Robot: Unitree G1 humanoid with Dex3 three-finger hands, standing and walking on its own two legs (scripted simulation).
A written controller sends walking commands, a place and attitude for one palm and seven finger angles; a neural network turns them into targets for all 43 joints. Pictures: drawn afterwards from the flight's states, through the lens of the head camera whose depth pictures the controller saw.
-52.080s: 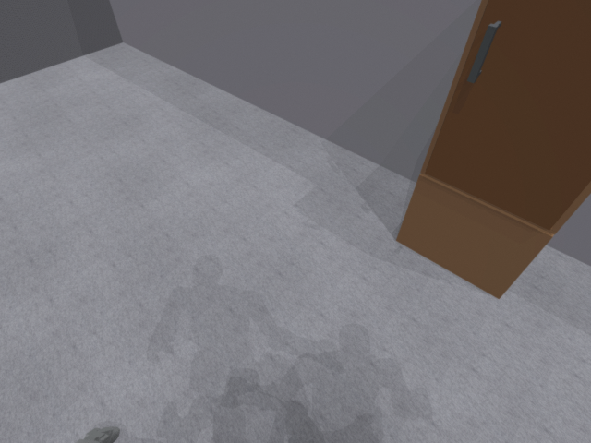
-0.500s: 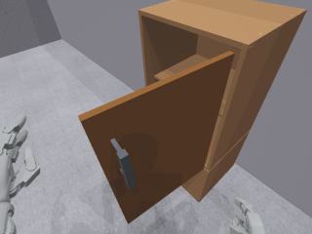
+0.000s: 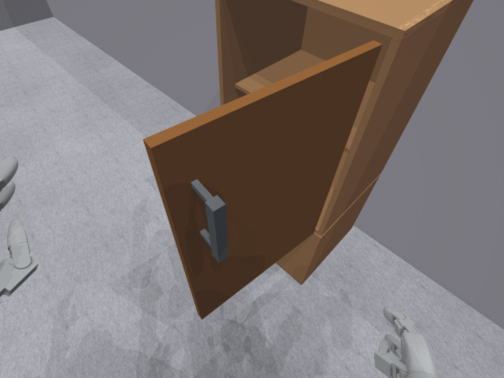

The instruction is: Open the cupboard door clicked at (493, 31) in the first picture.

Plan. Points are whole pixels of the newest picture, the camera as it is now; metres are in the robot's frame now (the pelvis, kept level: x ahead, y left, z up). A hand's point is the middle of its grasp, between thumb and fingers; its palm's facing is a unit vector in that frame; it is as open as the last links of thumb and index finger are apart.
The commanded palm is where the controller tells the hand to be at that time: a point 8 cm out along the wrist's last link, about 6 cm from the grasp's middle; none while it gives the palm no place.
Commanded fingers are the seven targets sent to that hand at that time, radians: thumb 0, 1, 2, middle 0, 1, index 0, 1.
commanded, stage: step back with the hand held close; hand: left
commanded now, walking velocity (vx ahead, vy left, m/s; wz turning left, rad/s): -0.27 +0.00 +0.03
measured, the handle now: (210, 223) +0.31 +0.09 +0.10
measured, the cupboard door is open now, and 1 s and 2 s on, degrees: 83 83 83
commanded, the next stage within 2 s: stop stepping back and stand still in 0.52 s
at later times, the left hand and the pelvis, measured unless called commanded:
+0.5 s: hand out of the picture +0.11 +0.31 +0.18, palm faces +0.48 -0.77 -0.42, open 7.4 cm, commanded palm +0.03 +0.34 +0.18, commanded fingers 0.00 0.90 0.90 -0.20 -0.30 -0.20 -0.30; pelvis -0.09 +0.03 +0.00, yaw +3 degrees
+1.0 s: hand out of the picture +0.02 +0.29 +0.16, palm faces +0.48 -0.78 -0.40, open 7.4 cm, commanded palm -0.03 +0.32 +0.18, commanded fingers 0.00 0.90 0.90 -0.20 -0.30 -0.20 -0.30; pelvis -0.17 +0.02 +0.00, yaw -1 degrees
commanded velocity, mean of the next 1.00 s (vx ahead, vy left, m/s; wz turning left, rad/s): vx -0.12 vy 0.01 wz -0.01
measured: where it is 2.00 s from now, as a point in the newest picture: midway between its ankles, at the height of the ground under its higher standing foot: outside the picture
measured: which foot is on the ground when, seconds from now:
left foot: down 0.00-0.20, up 0.22-0.32, down 0.34-0.78, up 0.80-0.92, down 0.94-1.00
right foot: down 0.00-0.36, up 0.38-0.76, down 0.78-1.00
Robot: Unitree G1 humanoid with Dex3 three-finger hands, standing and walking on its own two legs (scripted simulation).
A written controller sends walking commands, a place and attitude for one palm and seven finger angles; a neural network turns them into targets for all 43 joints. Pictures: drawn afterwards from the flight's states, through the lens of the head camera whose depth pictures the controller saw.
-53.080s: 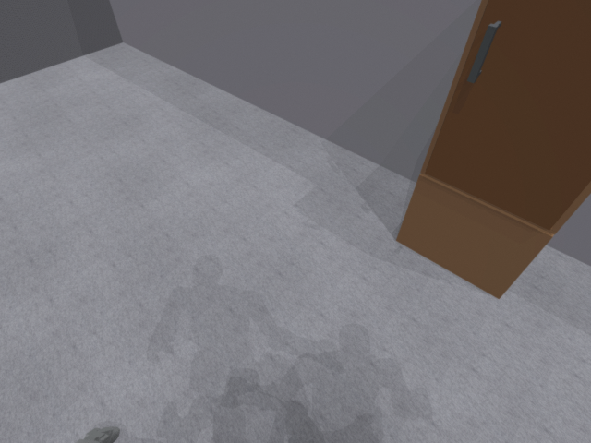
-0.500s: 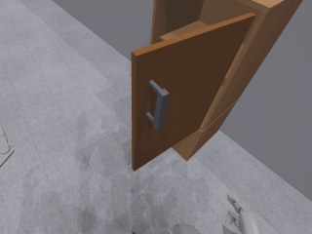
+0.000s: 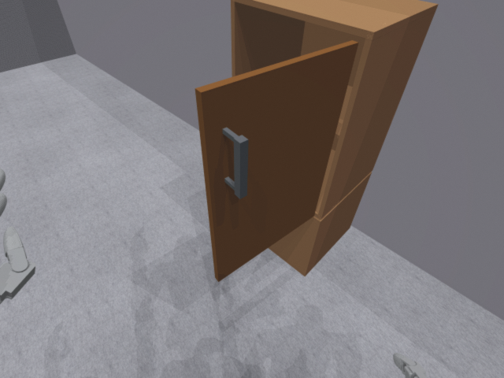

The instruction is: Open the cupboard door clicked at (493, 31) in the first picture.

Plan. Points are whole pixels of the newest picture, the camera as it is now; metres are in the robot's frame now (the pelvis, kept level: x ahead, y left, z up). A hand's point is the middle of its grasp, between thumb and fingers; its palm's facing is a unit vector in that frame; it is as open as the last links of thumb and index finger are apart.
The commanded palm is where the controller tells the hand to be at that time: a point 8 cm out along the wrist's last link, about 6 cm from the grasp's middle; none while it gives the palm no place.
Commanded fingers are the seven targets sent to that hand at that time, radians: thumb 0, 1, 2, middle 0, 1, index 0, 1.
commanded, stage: stop stepping back and stand still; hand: left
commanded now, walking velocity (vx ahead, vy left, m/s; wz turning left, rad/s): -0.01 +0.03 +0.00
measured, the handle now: (234, 164) +0.48 +0.08 +0.10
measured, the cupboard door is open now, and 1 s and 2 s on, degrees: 83 83 83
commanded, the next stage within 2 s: let the arm hang, fingers relaxed in 0.76 s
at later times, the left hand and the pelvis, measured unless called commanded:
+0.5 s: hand (2, 302) +0.15 +0.29 +0.16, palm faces +0.43 -0.80 -0.43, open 7.4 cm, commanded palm +0.08 +0.32 +0.18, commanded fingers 0.00 0.90 0.90 -0.20 -0.30 -0.20 -0.30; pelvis -0.06 +0.02 +0.00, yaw -1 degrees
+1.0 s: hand out of the picture +0.11 +0.27 -0.03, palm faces +0.13 -0.89 -0.43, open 7.4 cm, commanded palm none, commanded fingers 0.00 0.90 0.90 -0.20 -0.30 -0.20 -0.30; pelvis -0.08 +0.02 +0.00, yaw +2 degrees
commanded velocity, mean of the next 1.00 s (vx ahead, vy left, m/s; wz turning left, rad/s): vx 0.00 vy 0.00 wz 0.00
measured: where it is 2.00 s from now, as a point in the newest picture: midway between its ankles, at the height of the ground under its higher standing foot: outside the picture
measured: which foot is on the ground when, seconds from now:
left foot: down 0.00-1.00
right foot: down 0.00-1.00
